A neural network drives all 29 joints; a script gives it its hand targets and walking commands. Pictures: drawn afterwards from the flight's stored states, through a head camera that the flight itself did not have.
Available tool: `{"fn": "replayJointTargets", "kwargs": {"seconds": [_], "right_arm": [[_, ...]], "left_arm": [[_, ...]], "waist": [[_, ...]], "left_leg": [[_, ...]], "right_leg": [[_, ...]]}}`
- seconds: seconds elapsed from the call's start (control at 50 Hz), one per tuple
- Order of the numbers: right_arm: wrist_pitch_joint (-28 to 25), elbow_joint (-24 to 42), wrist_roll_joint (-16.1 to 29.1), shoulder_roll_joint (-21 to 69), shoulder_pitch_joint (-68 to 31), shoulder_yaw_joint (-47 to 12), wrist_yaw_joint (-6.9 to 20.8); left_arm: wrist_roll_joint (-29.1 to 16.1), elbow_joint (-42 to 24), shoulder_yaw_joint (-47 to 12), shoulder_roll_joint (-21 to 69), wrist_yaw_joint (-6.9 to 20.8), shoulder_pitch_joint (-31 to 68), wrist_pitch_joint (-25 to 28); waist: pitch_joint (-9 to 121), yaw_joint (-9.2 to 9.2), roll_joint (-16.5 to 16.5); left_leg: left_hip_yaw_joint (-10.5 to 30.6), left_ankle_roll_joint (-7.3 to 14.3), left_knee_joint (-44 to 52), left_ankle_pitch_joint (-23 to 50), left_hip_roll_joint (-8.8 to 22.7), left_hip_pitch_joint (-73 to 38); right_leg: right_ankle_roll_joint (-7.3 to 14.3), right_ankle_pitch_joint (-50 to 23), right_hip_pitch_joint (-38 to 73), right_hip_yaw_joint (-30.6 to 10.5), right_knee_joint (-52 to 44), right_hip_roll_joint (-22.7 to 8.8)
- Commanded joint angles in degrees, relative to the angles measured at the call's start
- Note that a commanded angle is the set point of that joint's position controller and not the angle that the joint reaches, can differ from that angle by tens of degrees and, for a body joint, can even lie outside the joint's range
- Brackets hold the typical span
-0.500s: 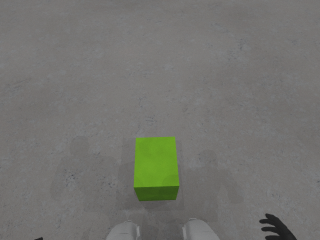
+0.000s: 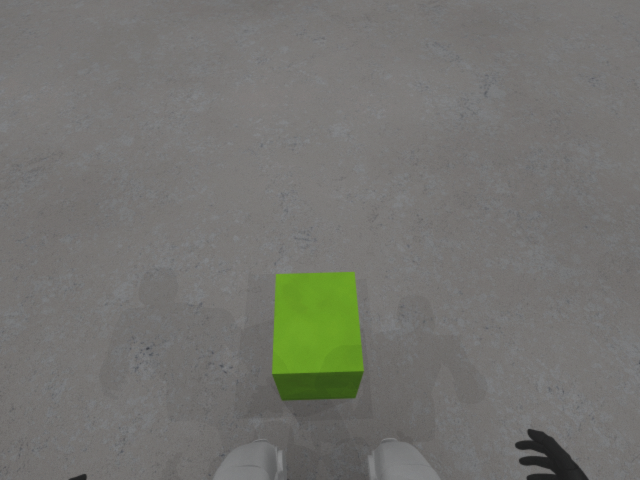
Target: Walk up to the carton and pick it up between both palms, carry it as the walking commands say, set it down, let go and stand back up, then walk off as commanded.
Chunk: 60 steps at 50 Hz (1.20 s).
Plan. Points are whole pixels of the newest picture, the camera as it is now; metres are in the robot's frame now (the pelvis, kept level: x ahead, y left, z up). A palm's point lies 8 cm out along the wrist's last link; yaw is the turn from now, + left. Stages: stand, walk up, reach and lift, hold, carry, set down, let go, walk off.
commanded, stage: walk up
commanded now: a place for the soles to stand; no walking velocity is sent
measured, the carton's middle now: (317, 338) +0.49 +0.01 -0.59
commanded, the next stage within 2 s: reach and lift in 1.42 s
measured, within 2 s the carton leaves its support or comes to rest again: neither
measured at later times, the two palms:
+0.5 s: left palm out of the picture +0.06 +0.34 -0.08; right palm out of the picture +0.11 -0.29 -0.10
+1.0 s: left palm out of the picture +0.06 +0.33 -0.09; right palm out of the picture +0.10 -0.30 -0.10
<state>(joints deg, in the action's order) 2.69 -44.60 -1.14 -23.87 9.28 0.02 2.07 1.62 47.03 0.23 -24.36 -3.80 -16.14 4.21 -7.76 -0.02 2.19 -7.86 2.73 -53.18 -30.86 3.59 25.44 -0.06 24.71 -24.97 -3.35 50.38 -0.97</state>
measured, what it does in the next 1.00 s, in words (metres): stands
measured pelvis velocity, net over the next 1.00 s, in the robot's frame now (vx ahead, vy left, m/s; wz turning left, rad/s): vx -0.01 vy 0.01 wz -0.02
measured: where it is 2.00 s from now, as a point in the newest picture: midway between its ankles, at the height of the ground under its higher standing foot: outside the picture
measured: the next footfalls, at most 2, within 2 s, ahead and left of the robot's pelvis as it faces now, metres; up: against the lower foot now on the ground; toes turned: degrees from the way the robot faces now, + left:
none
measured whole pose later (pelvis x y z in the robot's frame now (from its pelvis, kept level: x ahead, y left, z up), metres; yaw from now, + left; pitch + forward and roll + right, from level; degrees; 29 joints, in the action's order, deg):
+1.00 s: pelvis -0.01 +0.01 +0.00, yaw -1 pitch -2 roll -1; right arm 1.4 -44.6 -1.1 -23.9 9.4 0.0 2.1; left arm 0.6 47.4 0.2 -24.4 -3.9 -16.3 3.8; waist -7.7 0.0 2.4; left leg -8.3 3.5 -51.3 -24.9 3.4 24.6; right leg 2.1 24.3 -24.0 -3.2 50.1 -0.8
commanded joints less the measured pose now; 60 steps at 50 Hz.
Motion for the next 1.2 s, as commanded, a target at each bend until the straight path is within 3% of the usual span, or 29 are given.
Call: {"fn": "replayJointTargets", "kwargs": {"seconds": [0.0,0.06,0.08,0.2,0.24,0.26,0.28,0.3,0.38,0.42,0.44,0.46,0.58,0.6,0.64,0.66,0.68,0.74,0.78,0.8,0.92,0.96,0.98,1.0,1.02,1.1,1.14,1.16,1.18], "right_arm": [[-2.3,2.8,0.1,-11.8,0.7,6.9,-0.5],[-3.4,1.2,-0.4,-17.0,4.1,8.3,-0.8],[-3.4,1.0,-0.2,-15.9,2.6,7.9,-0.7],[-2.3,4.0,-1.1,-15.3,-3.1,7.5,-0.9],[-1.8,5.1,-0.5,-12.3,-3.7,6.7,-0.6],[-1.5,5.8,-0.1,-10.4,-3.5,6.4,-0.5],[-1.1,6.2,0.1,-10.1,-4.7,5.9,-0.6],[-1.0,5.8,-0.2,-11.9,-5.2,6.3,-0.8],[-2.6,2.0,-0.3,-12.6,2.4,7.3,-0.4],[-3.4,0.7,-0.7,-17.1,4.9,8.5,-0.7],[-3.5,1.1,-0.3,-16.3,2.8,7.9,-0.6],[-3.5,1.0,-0.4,-16.0,2.3,7.7,-0.6],[-2.1,4.4,-0.9,-14.6,-4.5,7.2,-0.5],[-1.9,4.8,-0.6,-12.8,-4.2,6.6,-0.4],[-1.3,5.8,-0.1,-9.9,-4.3,5.8,-0.4],[-1.0,5.6,-0.3,-11.9,-5.4,6.3,-0.5],[-1.2,4.9,-0.2,-12.3,-4.5,6.5,-0.4],[-2.5,2.1,-0.2,-12.1,1.6,7.0,-0.1],[-3.3,0.4,-0.8,-16.6,5.5,8.4,-0.5],[-3.4,0.9,-0.4,-16.7,3.5,8.0,-0.6],[-2.6,3.7,-1.0,-15.5,-3.4,7.2,-0.7],[-1.9,4.7,-0.5,-12.6,-4.0,6.5,-0.3],[-1.7,5.3,-0.2,-10.9,-3.5,6.3,-0.2],[-1.3,5.6,-0.1,-10.3,-4.6,5.8,-0.3],[-1.1,5.3,-0.2,-12.1,-5.1,6.3,-0.4],[-2.6,1.9,-0.2,-12.4,2.0,7.0,-0.1],[-3.4,0.5,-0.6,-16.8,4.7,8.3,-0.5],[-3.5,1.0,-0.2,-16.4,2.7,7.8,-0.5],[-3.5,0.9,-0.2,-16.0,2.1,7.6,-0.4]], "left_arm": [[-0.5,-0.8,5.7,-18.1,-2.1,0.1,1.4],[-2.1,-1.5,3.7,-11.6,-1.6,1.4,0.1],[-2.0,-0.6,4.0,-13.0,-1.9,1.2,-0.2],[-1.4,2.3,5.1,-13.2,-1.0,-8.2,0.7],[-0.3,2.8,5.9,-15.0,-1.3,-11.0,1.6],[0.7,2.1,6.9,-18.8,-1.6,-10.4,2.1],[0.8,1.1,7.2,-21.6,-1.7,-8.2,2.3],[0.6,0.4,7.3,-22.9,-1.9,-5.4,2.2],[-0.6,-0.8,5.2,-17.1,-1.8,1.2,1.1],[-1.7,-1.2,3.8,-11.9,-1.4,2.3,0.1],[-1.9,-0.6,3.9,-12.7,-1.6,1.2,-0.2],[-1.8,0.2,4.3,-13.7,-1.7,0.1,-0.3],[-1.0,3.0,5.4,-13.4,-0.9,-9.8,0.9],[-0.4,3.0,5.8,-14.6,-1.1,-10.6,1.4],[1.0,1.4,7.2,-21.2,-1.4,-8.3,2.2],[0.6,0.7,7.3,-22.9,-1.7,-5.6,2.1],[0.6,0.2,7.1,-22.4,-1.9,-3.1,2.1],[-0.3,-0.6,5.4,-18.0,-1.8,1.2,1.2],[-1.4,-1.2,4.0,-12.7,-1.2,2.7,0.3],[-1.9,-0.8,3.8,-12.0,-1.4,1.8,-0.2],[-1.4,2.6,5.2,-13.6,-0.8,-8.1,0.6],[-0.3,3.1,5.9,-15.2,-1.1,-10.8,1.5],[0.7,2.4,6.8,-18.7,-1.3,-10.2,2.0],[0.8,1.5,7.2,-21.6,-1.5,-7.7,2.1],[0.6,0.6,7.3,-22.9,-1.7,-4.9,2.1],[-0.4,-0.6,5.3,-17.6,-1.7,1.0,1.1],[-1.6,-1.0,3.8,-12.3,-1.2,2.2,0.2],[-1.9,-0.5,3.9,-12.6,-1.4,1.1,-0.2],[-1.8,0.4,4.3,-13.8,-1.5,-0.1,-0.3]], "waist": [[10.2,-2.45,-8.2],[10.5,-4.26,6.1],[9.2,-4.15,5.1],[8.4,0.7,7.7],[10.0,2.53,0.5],[10.2,1.9,-9.5],[8.5,1.65,-10.0],[8.4,1.38,-8.1],[10.0,-3.55,-5.8],[10.0,-4.75,5.6],[8.9,-4.06,5.4],[8.2,-3.76,3.5],[8.7,1.74,6.2],[9.2,2.44,2.0],[8.2,1.47,-10.9],[7.7,1.67,-8.8],[7.3,0.65,-7.8],[9.3,-3.14,-7.3],[10.3,-5.11,4.6],[8.5,-4.25,6.1],[8.3,0.88,6.8],[9.7,2.52,0.1],[10.2,1.76,-9.1],[8.3,1.53,-10.4],[7.7,1.35,-8.6],[10.1,-3.24,-6.4],[10.4,-4.48,4.7],[9.1,-3.82,5.3],[8.7,-3.59,3.5]], "left_leg": [[9.9,0.0,9.0,11.2,0.5,-4.8],[25.1,6.1,27.1,17.2,16.6,-18.4],[25.6,8.4,27.3,21.7,18.7,-17.7],[14.0,8.3,20.9,18.7,13.3,-8.3],[10.2,4.2,10.7,14.3,9.1,-1.4],[6.2,0.6,-0.8,10.1,3.6,4.9],[9.3,-1.0,-3.0,-3.3,-0.3,9.0],[11.8,-1.2,-5.4,-7.5,0.9,7.3],[13.0,-0.2,13.5,11.6,2.0,-8.8],[24.7,3.6,28.1,10.3,14.3,-18.3],[27.0,7.1,29.1,15.8,18.4,-17.6],[26.0,8.2,28.5,18.8,18.7,-16.3],[12.8,6.8,19.8,12.1,11.8,-4.4],[11.2,4.4,14.6,10.0,9.6,-1.6],[8.2,-1.0,-1.2,-0.9,-0.5,8.7],[11.4,-1.3,-4.6,-6.4,0.4,7.7],[12.1,-1.2,-4.1,-5.8,1.0,6.0],[11.2,-0.5,11.5,8.4,0.5,-7.1],[22.9,2.3,27.0,9.1,12.0,-18.4],[27.7,5.8,30.5,11.1,17.5,-17.4],[15.2,7.4,22.9,14.9,13.5,-7.4],[10.6,3.8,13.1,10.6,8.8,-1.4],[6.6,0.5,1.9,7.2,3.7,4.0],[8.9,-1.1,-1.1,-1.9,-0.6,7.9],[11.2,-1.3,-4.0,-6.0,0.4,6.9],[12.4,-0.2,13.4,10.9,1.5,-8.3],[23.5,3.4,27.5,10.7,13.3,-18.2],[26.7,7.3,29.3,14.2,17.9,-17.4],[25.9,9.0,28.5,17.4,18.8,-16.1]], "right_leg": [[11.7,-27.2,2.1,-21.4,-12.0,-10.9],[2.4,-1.0,-12.2,3.3,5.7,1.1],[2.2,11.2,-12.9,4.0,9.9,0.9],[2.8,-0.5,-0.2,8.7,-1.5,0.5],[4.6,-8.6,7.8,-1.4,-12.3,-1.0],[8.9,-9.6,10.0,-21.2,-19.4,-10.1],[15.3,-15.5,8.9,-35.0,-22.0,-16.9],[19.0,-17.3,6.5,-35.3,-21.0,-19.4],[9.9,-21.7,-2.3,-18.1,-10.5,-9.0],[3.0,-7.5,-12.4,1.5,4.4,0.3],[2.3,9.9,-13.0,3.7,7.9,1.0],[2.6,11.8,-12.1,2.9,10.4,0.2],[3.3,-5.2,4.6,7.8,-6.2,0.9],[4.3,-7.5,7.2,1.9,-11.1,0.2],[13.3,-8.9,8.7,-33.4,-22.8,-15.3],[18.0,-11.6,6.0,-35.8,-22.9,-19.1],[18.4,-14.5,4.6,-33.5,-20.7,-18.4],[10.9,-19.8,-1.3,-19.9,-12.8,-10.3],[3.6,-11.0,-11.8,-1.0,3.3,-0.5],[2.4,7.8,-13.6,3.4,6.1,1.5],[3.2,-0.5,0.2,7.8,-2.0,-0.2],[4.7,-8.1,7.4,-1.3,-12.5,-1.3],[8.6,-8.1,9.4,-19.8,-19.4,-9.7],[14.3,-11.0,7.9,-33.7,-22.7,-16.1],[18.1,-13.5,5.8,-34.7,-22.1,-18.9],[10.0,-21.4,-1.3,-18.2,-11.5,-9.5],[3.1,-9.3,-11.1,0.8,3.4,-0.2],[2.4,8.8,-12.1,3.8,6.4,0.9],[2.6,11.7,-11.0,3.2,9.3,-0.1]]}}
